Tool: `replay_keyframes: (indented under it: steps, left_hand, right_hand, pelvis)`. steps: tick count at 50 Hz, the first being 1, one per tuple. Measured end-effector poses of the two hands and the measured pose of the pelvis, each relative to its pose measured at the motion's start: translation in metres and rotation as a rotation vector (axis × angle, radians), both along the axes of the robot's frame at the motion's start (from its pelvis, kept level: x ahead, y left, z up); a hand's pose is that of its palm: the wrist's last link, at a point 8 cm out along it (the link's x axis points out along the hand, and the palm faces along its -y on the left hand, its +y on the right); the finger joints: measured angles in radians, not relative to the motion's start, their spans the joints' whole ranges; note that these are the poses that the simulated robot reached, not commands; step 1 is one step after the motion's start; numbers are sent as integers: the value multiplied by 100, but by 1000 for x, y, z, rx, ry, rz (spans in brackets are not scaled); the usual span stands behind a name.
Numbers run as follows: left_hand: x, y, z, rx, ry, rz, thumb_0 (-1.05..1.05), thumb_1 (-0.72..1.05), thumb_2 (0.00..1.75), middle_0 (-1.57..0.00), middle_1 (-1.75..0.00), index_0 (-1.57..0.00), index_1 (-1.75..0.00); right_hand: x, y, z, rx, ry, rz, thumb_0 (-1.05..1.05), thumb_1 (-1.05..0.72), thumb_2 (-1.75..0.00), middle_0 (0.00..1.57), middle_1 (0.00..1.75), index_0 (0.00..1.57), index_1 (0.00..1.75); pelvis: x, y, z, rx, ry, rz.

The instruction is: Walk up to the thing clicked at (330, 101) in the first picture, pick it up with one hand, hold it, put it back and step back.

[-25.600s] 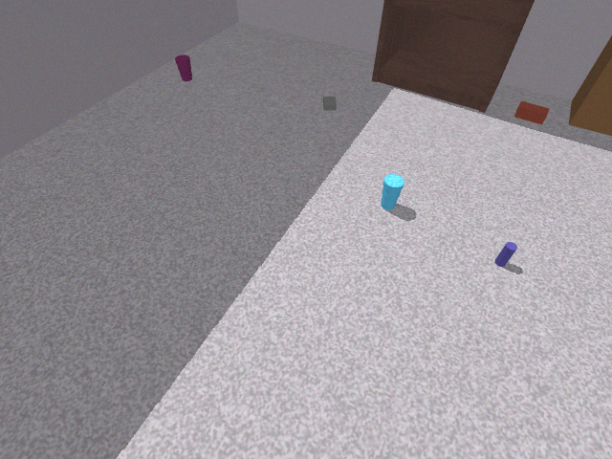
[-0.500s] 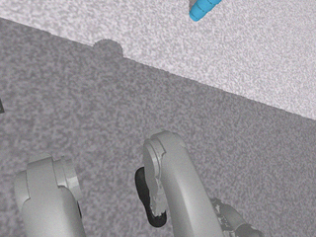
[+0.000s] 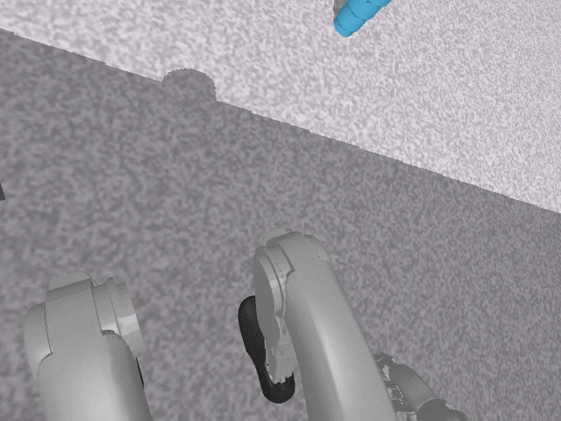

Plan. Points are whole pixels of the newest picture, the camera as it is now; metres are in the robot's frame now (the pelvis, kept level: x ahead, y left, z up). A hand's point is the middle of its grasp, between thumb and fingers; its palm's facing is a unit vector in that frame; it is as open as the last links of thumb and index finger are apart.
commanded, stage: rise first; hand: left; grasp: from above
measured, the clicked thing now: out of the picture +0.47 +0.37 -0.30
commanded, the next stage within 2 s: approach in 1.12 s
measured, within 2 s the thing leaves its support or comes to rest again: neither
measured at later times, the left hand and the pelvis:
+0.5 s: hand out of the picture +0.44 +0.38 -0.18, palm faces -0.43 -0.13 -0.89, open 13.8 cm; pelvis +0.00 +0.00 +0.00, yaw +0 degrees
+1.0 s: hand out of the picture +0.44 +0.38 -0.18, palm faces -0.44 -0.13 -0.89, open 14.1 cm; pelvis +0.00 +0.00 +0.00, yaw +0 degrees
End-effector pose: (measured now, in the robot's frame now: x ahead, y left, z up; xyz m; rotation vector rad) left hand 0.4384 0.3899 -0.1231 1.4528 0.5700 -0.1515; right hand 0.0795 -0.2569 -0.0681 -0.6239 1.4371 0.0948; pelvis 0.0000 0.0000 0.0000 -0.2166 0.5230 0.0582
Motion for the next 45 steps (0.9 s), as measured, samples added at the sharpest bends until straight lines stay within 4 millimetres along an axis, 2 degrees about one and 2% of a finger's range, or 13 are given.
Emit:
replay_keyframes:
  steps: [7, 17, 45]
  left_hand:
    - [1, 4, 2, 16, 6, 10, 0, -46, 95, -19, -89, -17, -90]
    - [0, -1, -2, -3, 19, -5, 0, -46, 95, -19, -89, -17, -90]
    - [5, -2, 2, 1, 6, 1, 0, -50, 98, -16, -91, -13, -93]
  right_hand:
    - [2, 0, -1, 2, -6, -3, 0, -89, -89, 20, 30, 20, 30]
    - [3, 0, 0, 2, -3, 3, 0, -89, -89, 20, 30, 20, 30]
    - [0, -3, -2, 4, 10, -5, 0, -89, -89, 20, 30, 20, 30]
  pelvis:
    - [0, 0, 0, 0, 3, 2]
    - [0, 1, 0, -1, -1, 0]
    - [2, -2, 1, 4, 6, -3]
